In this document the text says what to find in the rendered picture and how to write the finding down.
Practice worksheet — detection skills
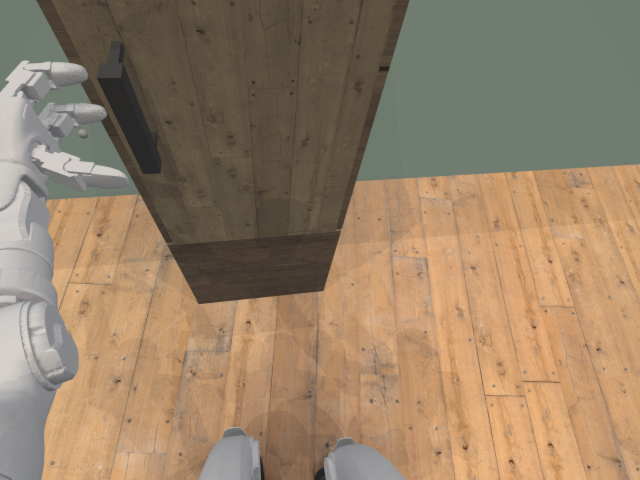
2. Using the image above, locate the left robot shin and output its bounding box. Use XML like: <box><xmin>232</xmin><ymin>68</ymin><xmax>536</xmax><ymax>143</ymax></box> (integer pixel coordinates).
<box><xmin>222</xmin><ymin>427</ymin><xmax>249</xmax><ymax>439</ymax></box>

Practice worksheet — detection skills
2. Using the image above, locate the right robot shin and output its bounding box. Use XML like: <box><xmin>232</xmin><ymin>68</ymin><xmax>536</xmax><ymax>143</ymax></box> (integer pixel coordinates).
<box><xmin>332</xmin><ymin>437</ymin><xmax>355</xmax><ymax>453</ymax></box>

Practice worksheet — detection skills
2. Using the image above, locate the robot left upper arm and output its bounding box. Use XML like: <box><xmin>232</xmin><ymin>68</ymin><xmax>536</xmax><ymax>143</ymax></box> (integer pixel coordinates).
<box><xmin>0</xmin><ymin>301</ymin><xmax>79</xmax><ymax>480</ymax></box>

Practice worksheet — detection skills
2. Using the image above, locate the robot shin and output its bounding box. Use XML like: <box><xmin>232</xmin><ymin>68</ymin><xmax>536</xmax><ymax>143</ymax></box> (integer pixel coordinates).
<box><xmin>222</xmin><ymin>427</ymin><xmax>249</xmax><ymax>439</ymax></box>
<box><xmin>332</xmin><ymin>437</ymin><xmax>355</xmax><ymax>453</ymax></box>

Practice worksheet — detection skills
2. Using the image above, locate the left robot forearm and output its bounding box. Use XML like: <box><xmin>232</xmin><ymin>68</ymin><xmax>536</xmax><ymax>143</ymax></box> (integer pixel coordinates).
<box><xmin>0</xmin><ymin>162</ymin><xmax>58</xmax><ymax>310</ymax></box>

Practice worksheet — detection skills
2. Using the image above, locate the handle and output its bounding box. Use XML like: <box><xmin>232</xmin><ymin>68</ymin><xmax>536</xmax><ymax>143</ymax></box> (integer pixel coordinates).
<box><xmin>97</xmin><ymin>41</ymin><xmax>162</xmax><ymax>174</ymax></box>

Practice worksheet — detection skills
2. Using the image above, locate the cupboard door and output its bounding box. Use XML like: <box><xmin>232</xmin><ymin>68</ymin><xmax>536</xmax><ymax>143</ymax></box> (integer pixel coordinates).
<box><xmin>52</xmin><ymin>0</ymin><xmax>398</xmax><ymax>245</ymax></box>

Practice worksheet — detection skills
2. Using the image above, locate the robot left hand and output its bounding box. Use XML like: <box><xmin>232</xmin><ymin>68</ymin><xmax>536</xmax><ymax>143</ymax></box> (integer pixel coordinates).
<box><xmin>0</xmin><ymin>60</ymin><xmax>129</xmax><ymax>192</ymax></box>

